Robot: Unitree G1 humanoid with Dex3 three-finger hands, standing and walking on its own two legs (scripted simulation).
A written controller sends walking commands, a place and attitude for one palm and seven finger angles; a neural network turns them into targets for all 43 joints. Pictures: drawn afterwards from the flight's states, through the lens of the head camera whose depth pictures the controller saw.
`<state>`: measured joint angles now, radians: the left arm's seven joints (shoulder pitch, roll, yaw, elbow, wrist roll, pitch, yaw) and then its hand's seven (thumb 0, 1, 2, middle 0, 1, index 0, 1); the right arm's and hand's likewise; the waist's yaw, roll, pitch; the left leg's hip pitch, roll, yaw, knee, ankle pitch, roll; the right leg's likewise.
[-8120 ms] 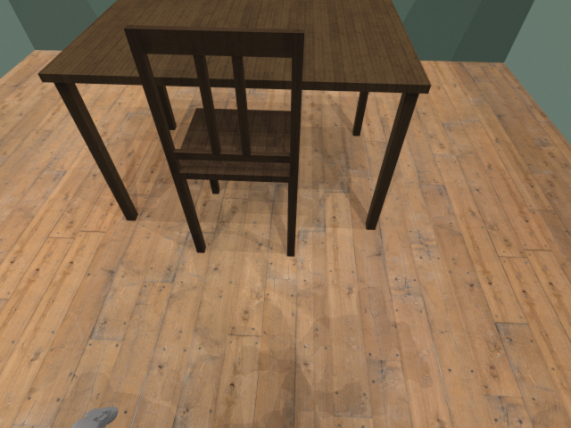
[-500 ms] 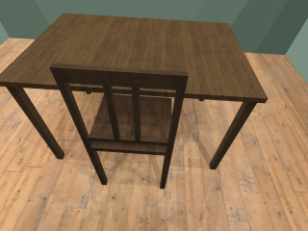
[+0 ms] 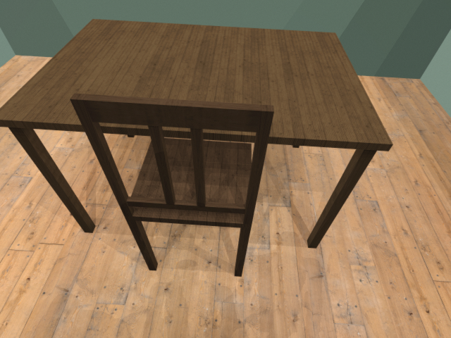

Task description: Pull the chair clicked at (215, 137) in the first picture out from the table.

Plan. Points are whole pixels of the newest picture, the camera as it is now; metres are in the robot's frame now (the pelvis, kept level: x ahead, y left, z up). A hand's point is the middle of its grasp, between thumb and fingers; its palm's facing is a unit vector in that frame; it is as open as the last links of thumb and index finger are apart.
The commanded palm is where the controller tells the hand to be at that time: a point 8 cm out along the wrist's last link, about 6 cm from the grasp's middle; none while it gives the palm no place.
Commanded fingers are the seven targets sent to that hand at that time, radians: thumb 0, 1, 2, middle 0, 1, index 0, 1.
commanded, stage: look again from close up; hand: left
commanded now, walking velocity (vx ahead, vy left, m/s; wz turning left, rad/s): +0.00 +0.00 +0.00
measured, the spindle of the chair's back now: (164, 168) +0.53 +0.20 -0.07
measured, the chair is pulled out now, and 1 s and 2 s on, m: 0.00 0.00 0.00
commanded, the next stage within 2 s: shuffle to correct the standing spot in 0.72 s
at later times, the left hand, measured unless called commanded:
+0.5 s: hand out of the picture -0.03 +0.14 -0.18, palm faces +0.06 -0.99 -0.14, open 7.4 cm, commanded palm none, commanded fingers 0.00 0.90 0.90 -0.20 -0.30 -0.20 -0.30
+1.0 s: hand out of the picture -0.04 +0.13 -0.18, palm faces +0.09 -0.98 -0.15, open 7.4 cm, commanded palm none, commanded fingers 0.00 0.90 0.90 -0.20 -0.30 -0.20 -0.30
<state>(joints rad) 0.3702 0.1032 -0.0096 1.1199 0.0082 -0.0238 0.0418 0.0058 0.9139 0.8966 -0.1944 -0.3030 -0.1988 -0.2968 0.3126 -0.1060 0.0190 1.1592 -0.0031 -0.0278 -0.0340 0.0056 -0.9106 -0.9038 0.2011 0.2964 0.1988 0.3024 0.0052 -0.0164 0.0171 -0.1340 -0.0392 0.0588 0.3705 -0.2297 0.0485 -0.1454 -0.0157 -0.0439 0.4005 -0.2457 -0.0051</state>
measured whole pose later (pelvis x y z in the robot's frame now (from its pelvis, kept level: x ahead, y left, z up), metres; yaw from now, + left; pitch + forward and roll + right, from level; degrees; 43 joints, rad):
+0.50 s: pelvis +0.00 -0.01 +0.00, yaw +0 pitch +0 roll +0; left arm 0.37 0.10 -0.01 1.12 0.01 -0.03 0.04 0.01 0.91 0.90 -0.19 -0.30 -0.20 -0.30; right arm 0.31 -0.11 0.02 1.16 0.00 -0.03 -0.04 0.01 -0.91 -0.90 0.20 0.30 0.20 0.30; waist 0.01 -0.01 0.01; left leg -0.13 -0.03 0.05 0.37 -0.23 0.03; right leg -0.14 0.00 -0.05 0.40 -0.25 -0.02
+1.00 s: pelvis +0.01 -0.02 +0.00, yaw +1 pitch -1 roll +0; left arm 0.40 0.10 0.01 1.12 0.01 -0.02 0.03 0.01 0.91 0.90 -0.19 -0.30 -0.20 -0.30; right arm 0.33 -0.12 0.01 1.16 -0.01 -0.01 -0.02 0.00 -0.91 -0.90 0.20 0.30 0.20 0.30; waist 0.01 0.00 0.00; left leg -0.15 -0.01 0.04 0.45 -0.29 0.02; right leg -0.14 0.02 -0.07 0.44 -0.29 -0.04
